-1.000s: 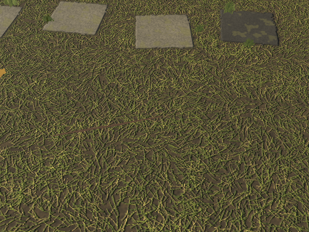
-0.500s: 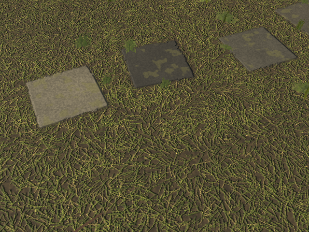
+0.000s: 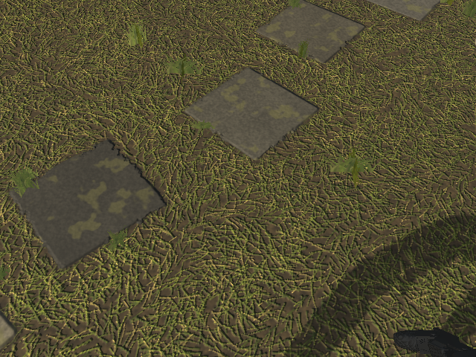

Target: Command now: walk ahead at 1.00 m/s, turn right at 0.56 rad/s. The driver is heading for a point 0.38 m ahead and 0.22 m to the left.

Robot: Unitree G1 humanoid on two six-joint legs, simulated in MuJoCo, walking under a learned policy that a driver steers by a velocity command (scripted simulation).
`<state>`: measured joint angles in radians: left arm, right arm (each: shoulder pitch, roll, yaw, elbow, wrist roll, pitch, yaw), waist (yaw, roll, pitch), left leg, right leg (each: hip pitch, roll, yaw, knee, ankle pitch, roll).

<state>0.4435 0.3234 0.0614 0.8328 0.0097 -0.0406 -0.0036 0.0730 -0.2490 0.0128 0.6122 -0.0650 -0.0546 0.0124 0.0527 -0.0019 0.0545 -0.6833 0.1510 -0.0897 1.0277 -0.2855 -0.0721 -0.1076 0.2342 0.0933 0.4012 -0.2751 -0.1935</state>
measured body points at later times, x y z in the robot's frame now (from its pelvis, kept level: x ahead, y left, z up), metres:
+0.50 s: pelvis +0.42 +0.08 +0.01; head +0.47 +0.09 +0.46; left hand +0.61 +0.32 -0.09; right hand +0.42 -0.18 -0.12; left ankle +0.38 +0.15 -0.73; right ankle +0.60 -0.02 -0.68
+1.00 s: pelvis +0.57 +0.08 +0.00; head +0.57 +0.08 +0.45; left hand +0.60 +0.33 -0.14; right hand +0.64 -0.16 -0.14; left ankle +0.55 +0.21 -0.73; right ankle +0.66 +0.02 -0.73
